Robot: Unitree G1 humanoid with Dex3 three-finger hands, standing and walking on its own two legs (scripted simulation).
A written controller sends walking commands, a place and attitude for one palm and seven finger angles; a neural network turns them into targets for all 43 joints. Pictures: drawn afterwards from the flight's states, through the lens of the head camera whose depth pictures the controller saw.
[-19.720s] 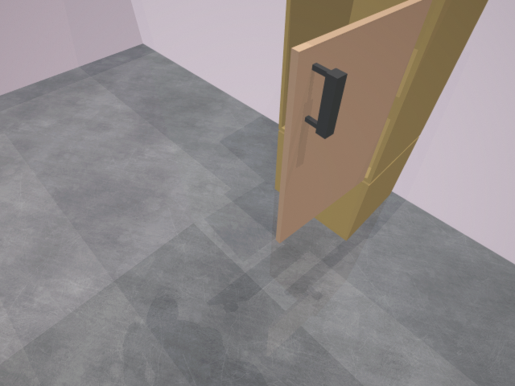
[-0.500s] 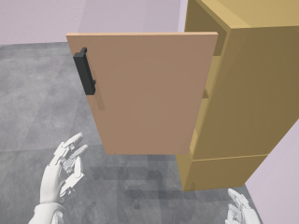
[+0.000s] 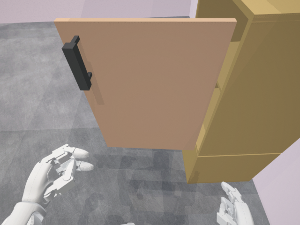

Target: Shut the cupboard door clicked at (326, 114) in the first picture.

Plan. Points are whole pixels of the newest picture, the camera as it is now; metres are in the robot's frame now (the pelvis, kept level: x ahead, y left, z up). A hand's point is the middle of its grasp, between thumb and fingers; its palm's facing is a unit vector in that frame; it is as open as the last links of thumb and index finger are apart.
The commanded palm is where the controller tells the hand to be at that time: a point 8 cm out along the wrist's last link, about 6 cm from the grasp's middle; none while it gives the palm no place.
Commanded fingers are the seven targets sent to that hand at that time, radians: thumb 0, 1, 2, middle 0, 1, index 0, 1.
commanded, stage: raise the hand and make a fist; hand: left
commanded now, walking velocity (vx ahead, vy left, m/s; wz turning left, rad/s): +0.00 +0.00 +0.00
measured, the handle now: (81, 63) +0.46 +0.20 +0.20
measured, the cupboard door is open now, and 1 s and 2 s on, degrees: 85 85 85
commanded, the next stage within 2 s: bring the fist close to the handle in 1.14 s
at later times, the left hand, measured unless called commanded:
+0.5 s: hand (27, 156) +0.22 +0.24 +0.17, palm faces +0.04 -1.00 -0.07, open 3.1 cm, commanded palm +0.18 +0.28 +0.16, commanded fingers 0.00 0.90 0.90 -1.30 -1.50 -1.30 -1.50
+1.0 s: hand (37, 154) +0.22 +0.22 +0.18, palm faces +0.01 -1.00 -0.05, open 3.1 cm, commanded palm +0.19 +0.27 +0.20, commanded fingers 0.00 0.90 0.90 -1.30 -1.50 -1.30 -1.50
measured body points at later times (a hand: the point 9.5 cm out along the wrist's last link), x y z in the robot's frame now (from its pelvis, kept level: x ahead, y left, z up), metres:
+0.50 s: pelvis +0.00 +0.04 +0.02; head -0.01 +0.04 +0.47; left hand +0.21 +0.29 +0.18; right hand +0.20 -0.16 -0.03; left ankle +0.01 +0.11 -0.69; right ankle +0.00 -0.07 -0.69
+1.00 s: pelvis -0.01 +0.03 +0.04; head -0.04 +0.01 +0.49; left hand +0.21 +0.27 +0.18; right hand +0.18 -0.19 -0.02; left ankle +0.01 +0.11 -0.69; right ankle +0.00 -0.07 -0.69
